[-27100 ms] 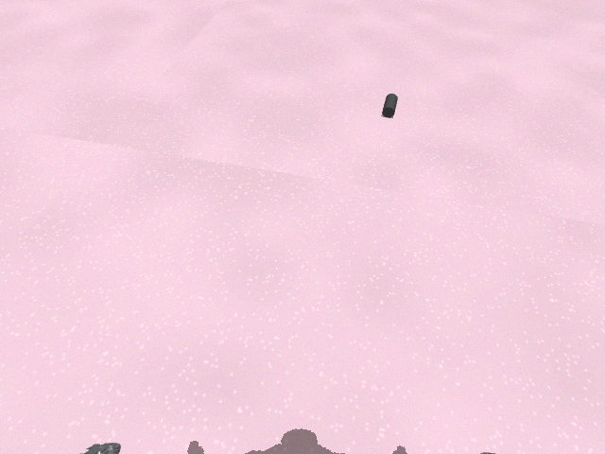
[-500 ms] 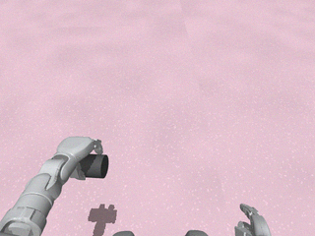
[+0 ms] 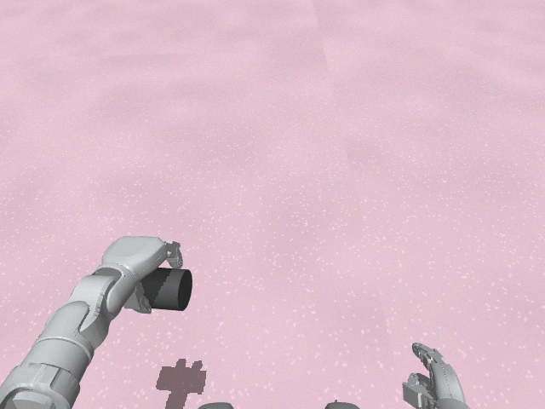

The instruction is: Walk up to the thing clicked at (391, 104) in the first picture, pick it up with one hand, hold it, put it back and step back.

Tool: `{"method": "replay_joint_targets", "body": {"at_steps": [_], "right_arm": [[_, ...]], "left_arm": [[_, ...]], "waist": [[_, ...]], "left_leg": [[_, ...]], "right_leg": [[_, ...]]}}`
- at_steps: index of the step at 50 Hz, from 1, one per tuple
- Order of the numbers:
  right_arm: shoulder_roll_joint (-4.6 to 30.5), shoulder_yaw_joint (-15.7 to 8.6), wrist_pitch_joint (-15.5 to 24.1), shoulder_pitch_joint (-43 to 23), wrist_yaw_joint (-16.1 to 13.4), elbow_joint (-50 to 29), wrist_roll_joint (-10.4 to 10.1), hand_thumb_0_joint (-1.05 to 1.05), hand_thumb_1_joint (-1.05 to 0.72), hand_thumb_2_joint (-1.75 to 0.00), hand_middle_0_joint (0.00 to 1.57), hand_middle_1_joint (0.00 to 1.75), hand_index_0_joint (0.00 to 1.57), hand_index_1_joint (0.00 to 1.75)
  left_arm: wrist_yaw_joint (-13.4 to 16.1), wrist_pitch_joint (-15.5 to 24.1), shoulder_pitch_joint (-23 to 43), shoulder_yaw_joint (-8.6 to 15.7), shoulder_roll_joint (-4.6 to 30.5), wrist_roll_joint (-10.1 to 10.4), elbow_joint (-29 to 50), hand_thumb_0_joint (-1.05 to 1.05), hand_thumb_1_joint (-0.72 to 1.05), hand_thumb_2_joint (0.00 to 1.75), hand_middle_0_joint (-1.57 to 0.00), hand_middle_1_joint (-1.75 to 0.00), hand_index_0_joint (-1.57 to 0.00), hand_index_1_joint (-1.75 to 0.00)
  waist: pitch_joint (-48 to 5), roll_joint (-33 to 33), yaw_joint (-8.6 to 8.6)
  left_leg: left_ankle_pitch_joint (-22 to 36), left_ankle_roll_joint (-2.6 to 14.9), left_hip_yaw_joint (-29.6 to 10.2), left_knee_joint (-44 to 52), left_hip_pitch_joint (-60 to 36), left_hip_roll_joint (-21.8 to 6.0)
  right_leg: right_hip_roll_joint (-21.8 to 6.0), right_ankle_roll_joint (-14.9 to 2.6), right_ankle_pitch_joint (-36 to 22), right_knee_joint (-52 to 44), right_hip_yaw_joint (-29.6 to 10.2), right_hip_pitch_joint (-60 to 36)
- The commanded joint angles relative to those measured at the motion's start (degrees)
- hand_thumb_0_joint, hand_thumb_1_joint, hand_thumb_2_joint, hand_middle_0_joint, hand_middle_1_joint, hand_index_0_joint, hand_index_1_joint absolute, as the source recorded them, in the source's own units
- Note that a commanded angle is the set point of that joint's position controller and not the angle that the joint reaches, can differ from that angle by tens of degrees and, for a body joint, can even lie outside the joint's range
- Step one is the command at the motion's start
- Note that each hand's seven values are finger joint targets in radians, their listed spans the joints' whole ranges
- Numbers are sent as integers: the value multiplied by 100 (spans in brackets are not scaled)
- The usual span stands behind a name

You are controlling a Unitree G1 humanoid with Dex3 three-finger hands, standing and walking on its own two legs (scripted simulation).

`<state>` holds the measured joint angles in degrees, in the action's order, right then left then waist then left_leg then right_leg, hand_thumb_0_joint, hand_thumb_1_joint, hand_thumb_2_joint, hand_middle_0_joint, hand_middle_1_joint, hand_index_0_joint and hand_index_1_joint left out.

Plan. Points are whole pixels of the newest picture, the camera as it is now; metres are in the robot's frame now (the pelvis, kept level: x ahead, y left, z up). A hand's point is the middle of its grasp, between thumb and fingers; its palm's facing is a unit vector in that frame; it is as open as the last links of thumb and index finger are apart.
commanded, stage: hold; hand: left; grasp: from above
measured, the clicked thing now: (143, 286) +0.30 +0.25 -0.06
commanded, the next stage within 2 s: crouch in 0.62 s
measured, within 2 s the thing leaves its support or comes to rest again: neither
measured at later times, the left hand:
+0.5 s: hand (143, 273) +0.30 +0.23 -0.01, palm faces -0.46 -0.02 -0.89, open 9.7 cm
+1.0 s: hand (150, 280) +0.31 +0.23 -0.04, palm faces -0.48 -0.02 -0.88, open 9.7 cm
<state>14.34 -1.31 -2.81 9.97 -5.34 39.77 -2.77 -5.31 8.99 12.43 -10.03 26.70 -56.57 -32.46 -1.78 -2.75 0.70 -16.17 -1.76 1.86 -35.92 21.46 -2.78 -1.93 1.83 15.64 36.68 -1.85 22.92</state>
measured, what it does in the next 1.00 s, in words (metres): stands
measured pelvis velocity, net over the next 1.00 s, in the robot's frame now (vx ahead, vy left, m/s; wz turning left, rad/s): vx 0.01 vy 0.00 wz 0.01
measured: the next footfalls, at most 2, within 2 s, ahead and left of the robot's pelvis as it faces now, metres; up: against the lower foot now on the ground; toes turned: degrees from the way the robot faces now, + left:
none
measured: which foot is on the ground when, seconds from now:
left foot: down 0.00-1.00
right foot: down 0.00-1.00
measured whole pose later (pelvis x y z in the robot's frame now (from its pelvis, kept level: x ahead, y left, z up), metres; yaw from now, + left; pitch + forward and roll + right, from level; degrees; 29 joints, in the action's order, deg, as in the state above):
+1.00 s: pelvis +0.01 +0.00 +0.00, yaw +0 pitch +4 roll +1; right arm 13.9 -1.3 -5.6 9.1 -5.4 39.3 -2.6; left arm -1.3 12.4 15.1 -8.7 26.2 -59.2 -40.5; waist -1.7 -1.2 -0.2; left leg -16.1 -2.0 1.5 -34.3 22.4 -2.8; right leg -1.9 1.6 15.9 35.5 -1.4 23.9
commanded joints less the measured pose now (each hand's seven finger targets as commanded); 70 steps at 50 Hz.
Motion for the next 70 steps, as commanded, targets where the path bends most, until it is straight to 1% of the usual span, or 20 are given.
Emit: {"method": "replay_joint_targets", "body": {"at_steps": [1, 11, 14, 27, 29, 31, 35, 36, 37, 43, 46, 51, 54, 56, 58, 60, 63, 66, 68, 70], "right_arm": [[700, -231, 258, -603, -61, -842, -18, 0, -91, -90, 20, 30, 20, 30], [668, -203, 256, -604, -116, -845, -14, 0, -91, -90, 20, 30, 20, 30], [679, -211, 229, -585, -127, -781, -8, 0, -91, -90, 20, 30, 20, 30], [661, -233, 153, -611, -129, -820, -12, 0, -91, -90, 20, 30, 20, 30], [676, -247, 128, -584, -135, -812, -19, 0, -91, -90, 20, 30, 20, 30], [687, -248, 113, -555, -127, -792, -6, 0, -91, -90, 20, 30, 20, 30], [685, -244, 78, -539, -137, -760, -25, 0, -91, -90, 20, 30, 20, 30], [671, -237, 73, -557, -132, -779, -23, 0, -94, -92, 20, 30, 20, 30], [683, -253, 67, -552, -127, -791, -31, 0, -89, -90, 20, 30, 20, 30], [663, -245, -34, -521, -93, -788, -25, 0, -90, -90, 20, 30, 20, 30], [623, -227, -103, -507, -82, -767, 4, 0, -91, -90, 20, 30, 20, 30], [706, -328, -170, -270, 11, -587, 119, 0, -91, -90, 20, 30, 20, 30], [730, -409, -210, -7, 122, -565, 229, 0, -91, -90, 20, 30, 20, 30], [806, -460, -251, 115, 186, -584, 285, 0, -91, -90, 20, 30, 20, 30], [850, -494, -267, 239, 258, -581, 298, 0, -91, -90, 20, 30, 20, 30], [898, -521, -247, 322, 297, -533, 335, 0, -91, -90, 20, 30, 20, 30], [952, -574, -171, 478, 318, -425, 393, 0, -91, -90, 20, 30, 20, 30], [1008, -608, -82, 659, 311, -317, 453, 0, -92, -90, 20, 30, 20, 30], [1001, -634, -4, 752, 317, -277, 494, 0, -92, -90, 20, 30, 20, 30], [1060, -675, 31, 828, 323, -240, 522, 0, -91, -90, 20, 30, 20, 30]], "left_arm": [[191, -32, 1806, 696, 1280, 136, 1131, 0, 69, 71, -90, -88, -98, -79], [111, -28, 1786, 622, 1199, 156, 1172, 0, 70, 73, -92, -86, -99, -78], [148, -6, 1908, 777, 1392, 129, 1091, 0, 69, 72, -92, -82, -99, -75], [136, 27, 1690, 596, 1150, 148, 984, 0, 68, 69, -91, -80, -98, -73], [165, 33, 1893, 757, 1368, 123, 1147, 0, 66, 68, -90, -80, -97, -73], [191, 40, 2028, 749, 1364, 109, 1216, 0, 68, 67, -92, -78, -99, -71], [223, 22, 2036, 702, 1289, 124, 958, 0, 69, 70, -93, -81, -100, -74], [230, 16, 1977, 646, 1210, 102, 898, 0, 71, 62, -91, -87, -102, -76], [226, 31, 2044, 664, 1243, 109, 1029, 0, 63, 66, -83, -83, -94, -75], [323, 131, 1635, 640, 1116, 2, 485, 0, 67, 80, -91, -89, -98, -83], [539, 308, 1769, 723, 1135, -94, 214, 0, 67, 82, -92, -89, -98, -84], [1118, 645, 2443, 811, 1301, -486, -379, 0, 61, 78, -87, -92, -93, -85], [1548, 696, 2766, 706, 1126, -803, -809, 0, 55, 74, -83, -89, -89, -83], [1874, 674, 3117, 734, 1262, -1030, -1149, 0, 54, 74, -82, -89, -89, -83], [2148, 592, 3218, 613, 1034, -1119, -1675, 0, 53, 74, -83, -88, -89, -82], [2389, 497, 3596, 669, 1212, -1206, -2078, 0, 50, 76, -81, -88, -86, -82], [2555, 399, 4255, 801, 1549, -1301, -2072, 0, 50, 72, -80, -87, -86, -81], [2584, 329, 4573, 831, 1630, -1331, -2251, 0, 51, 72, -83, -83, -88, -78], [2577, 267, 4518, 880, 1630, -1319, -2328, 0, 53, 71, -83, -83, -89, -77], [2541, 210, 4824, 1056, 1936, -1341, -2128, 0, 51, 71, -82, -83, -87, -77]], "waist": [[-1180, 119, 1], [-1300, 180, -7], [-1286, 55, 1], [-1228, 180, 9], [-1346, 91, 64], [-1472, 103, 1], [-1322, 183, -13], [-1262, 196, -22], [-1335, 141, -4], [-1131, 339, -49], [-1043, 483, -97], [-1425, 240, -242], [-1878, 151, -371], [-2132, 30, -450], [-2141, 221, -528], [-2247, 214, -568], [-2975, -108, -579], [-3505, -278, -727], [-3867, -339, -673], [-4226, -703, -657]], "left_leg": [[420, 200, 49, 704, -696, 346], [849, 218, 71, 742, -901, 355], [989, 197, 52, 788, -952, 324], [1159, 196, 74, 860, -1084, 330], [1259, 189, 80, 858, -1106, 342], [1294, 213, 85, 833, -1183, 343], [1291, 222, 92, 858, -1137, 346], [1243, 227, 91, 871, -1118, 354], [1226, 222, 100, 883, -1179, 355], [1151, 236, 93, 817, -958, 356], [996, 252, 80, 557, -568, 383], [845, 193, 94, -429, 291, 395], [695, 173, 62, -1207, 958, 358], [539, 171, 44, -1703, 1407, 330], [215, 187, 5, -2092, 2038, 337], [-149, 190, -11, -2448, 2655, 361], [-361, 207, -75, -2981, 3045, 361], [-391, 260, -151, -3580, 3494, 335], [-333, 274, -218, -3909, 3769, 319], [-262, 202, -367, -4069, 3644, 249]], "right_leg": [[343, -191, -148, -814, 166, -360], [339, -172, -586, -884, 173, -562], [358, -192, -706, -864, 198, -604], [349, -190, -861, -967, 199, -679], [337, -191, -962, -967, 195, -753], [328, -175, -1052, -955, 170, -792], [329, -164, -1053, -996, 174, -760], [318, -169, -1016, -1018, 173, -728], [312, -171, -990, -1028, 163, -767], [299, -172, -930, -959, 172, -609], [269, -145, -812, -806, 163, -304], [278, -183, -736, 112, 158, 615], [292, -211, -651, 823, 173, 1304], [300, -219, -487, 1251, 178, 1875], [297, -217, -221, 1601, 198, 2270], [290, -220, 106, 1947, 220, 2692], [294, -250, 350, 2513, 260, 3233], [292, -278, 415, 3083, 292, 3852], [304, -317, 419, 3503, 331, 4109], [286, -357, 458, 3881, 392, 4595]]}}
